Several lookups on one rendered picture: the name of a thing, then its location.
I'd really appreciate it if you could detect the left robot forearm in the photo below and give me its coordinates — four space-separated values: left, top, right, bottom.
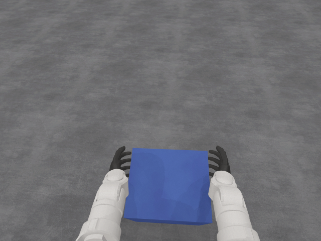
76 169 129 241

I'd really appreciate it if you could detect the carton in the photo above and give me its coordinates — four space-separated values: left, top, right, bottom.
124 148 212 225

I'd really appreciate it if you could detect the left robot hand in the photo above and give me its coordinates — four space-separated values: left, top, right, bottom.
109 146 131 177

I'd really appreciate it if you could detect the right robot hand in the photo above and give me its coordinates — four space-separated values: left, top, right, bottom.
208 146 231 177

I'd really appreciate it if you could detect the right robot forearm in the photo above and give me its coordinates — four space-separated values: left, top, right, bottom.
208 171 260 241

